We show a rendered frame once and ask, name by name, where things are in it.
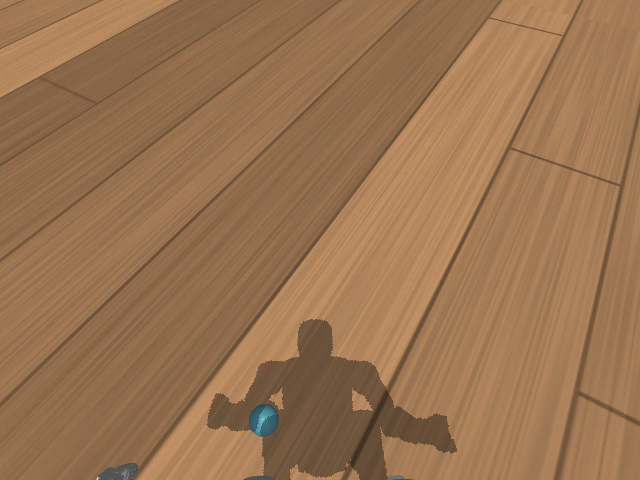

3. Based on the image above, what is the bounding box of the left robot hand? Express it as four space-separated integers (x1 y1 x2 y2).
96 463 138 480

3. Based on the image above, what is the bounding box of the ball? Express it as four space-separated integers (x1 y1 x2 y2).
249 404 279 437

